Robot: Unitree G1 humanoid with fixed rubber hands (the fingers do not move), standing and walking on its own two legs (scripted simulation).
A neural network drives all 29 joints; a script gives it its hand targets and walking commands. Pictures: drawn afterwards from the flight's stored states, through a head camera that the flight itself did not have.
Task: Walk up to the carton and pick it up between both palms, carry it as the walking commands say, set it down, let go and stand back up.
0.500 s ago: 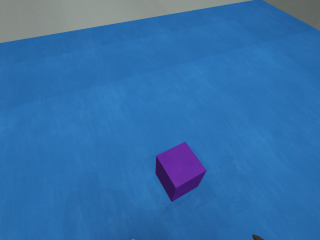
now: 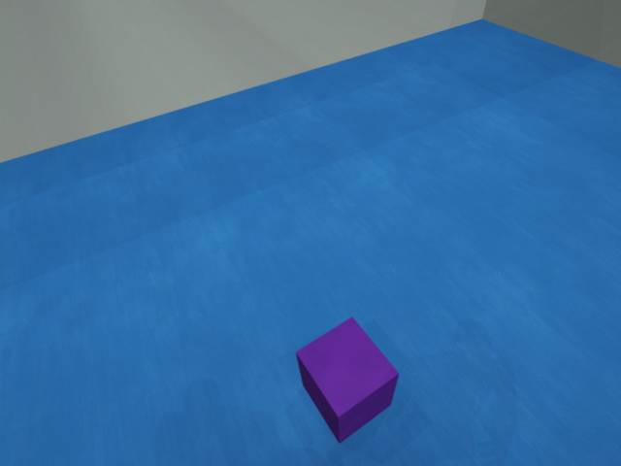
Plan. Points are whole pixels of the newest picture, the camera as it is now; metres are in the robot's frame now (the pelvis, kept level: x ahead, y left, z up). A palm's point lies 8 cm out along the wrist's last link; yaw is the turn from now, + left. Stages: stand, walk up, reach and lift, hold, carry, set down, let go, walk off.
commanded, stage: walk up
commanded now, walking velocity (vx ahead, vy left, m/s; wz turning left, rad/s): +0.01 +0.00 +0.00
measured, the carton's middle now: (345, 380) +0.50 -0.06 -0.65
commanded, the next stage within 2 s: none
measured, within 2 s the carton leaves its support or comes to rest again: neither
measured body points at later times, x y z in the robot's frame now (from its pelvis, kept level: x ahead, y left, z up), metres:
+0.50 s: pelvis +0.00 -0.03 +0.00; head +0.02 -0.01 +0.45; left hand +0.06 +0.24 -0.14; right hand -0.06 -0.30 -0.13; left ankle -0.03 +0.13 -0.74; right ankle +0.01 -0.17 -0.68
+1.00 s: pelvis +0.09 -0.17 -0.02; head +0.12 -0.14 +0.43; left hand +0.00 +0.05 -0.17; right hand +0.31 -0.37 -0.14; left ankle +0.08 -0.12 -0.75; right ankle +0.08 -0.26 -0.74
